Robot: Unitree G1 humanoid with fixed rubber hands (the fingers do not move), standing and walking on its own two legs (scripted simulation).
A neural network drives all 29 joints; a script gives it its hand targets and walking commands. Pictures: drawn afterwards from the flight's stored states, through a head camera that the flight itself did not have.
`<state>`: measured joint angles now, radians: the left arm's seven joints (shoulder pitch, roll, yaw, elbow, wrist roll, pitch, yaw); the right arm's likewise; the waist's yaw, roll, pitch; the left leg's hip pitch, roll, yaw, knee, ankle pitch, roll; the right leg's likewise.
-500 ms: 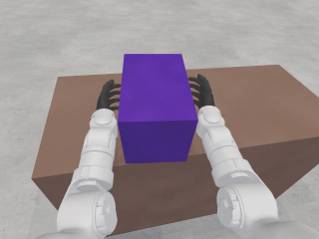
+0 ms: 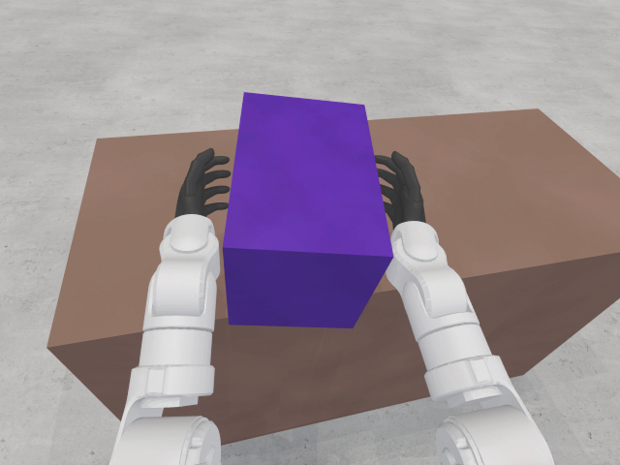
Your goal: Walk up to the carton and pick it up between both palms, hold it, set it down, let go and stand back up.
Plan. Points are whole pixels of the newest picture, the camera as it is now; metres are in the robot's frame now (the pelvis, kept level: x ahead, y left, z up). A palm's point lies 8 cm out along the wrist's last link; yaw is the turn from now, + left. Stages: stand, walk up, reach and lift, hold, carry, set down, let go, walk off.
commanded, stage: reach and lift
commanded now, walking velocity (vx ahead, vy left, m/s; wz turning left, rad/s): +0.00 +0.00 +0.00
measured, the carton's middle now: (298, 211) +0.40 +0.00 +0.11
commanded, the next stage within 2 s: hold in 0.70 s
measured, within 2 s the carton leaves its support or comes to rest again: neither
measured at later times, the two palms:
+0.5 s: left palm (183, 209) +0.36 +0.14 +0.16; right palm (404, 208) +0.35 -0.12 +0.17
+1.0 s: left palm (177, 207) +0.35 +0.14 +0.17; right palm (406, 200) +0.35 -0.12 +0.18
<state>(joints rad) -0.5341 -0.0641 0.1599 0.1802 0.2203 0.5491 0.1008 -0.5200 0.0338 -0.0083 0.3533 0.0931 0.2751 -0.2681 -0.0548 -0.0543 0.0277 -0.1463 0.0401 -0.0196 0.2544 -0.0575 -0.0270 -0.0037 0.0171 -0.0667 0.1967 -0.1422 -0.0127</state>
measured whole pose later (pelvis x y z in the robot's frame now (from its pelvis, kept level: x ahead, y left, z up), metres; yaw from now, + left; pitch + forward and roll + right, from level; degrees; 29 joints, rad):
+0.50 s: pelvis +0.00 +0.00 +0.00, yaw +1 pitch -6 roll -1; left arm -0.50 -0.09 0.20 0.02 0.29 0.65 0.02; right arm -0.52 0.04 0.04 0.28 0.15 0.33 -0.30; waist -0.09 -0.09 0.05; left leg -0.08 0.03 -0.03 0.24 -0.06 -0.02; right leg 0.08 0.01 -0.08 0.17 -0.14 -0.01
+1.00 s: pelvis -0.01 +0.00 +0.00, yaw +1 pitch -7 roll -1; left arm -0.57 -0.08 0.22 0.06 0.31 0.72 0.03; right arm -0.61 0.04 -0.01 0.35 0.12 0.37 -0.27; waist -0.08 -0.09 0.05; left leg -0.07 0.03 -0.03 0.24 -0.04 -0.03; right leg 0.07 0.01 -0.08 0.19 -0.14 -0.01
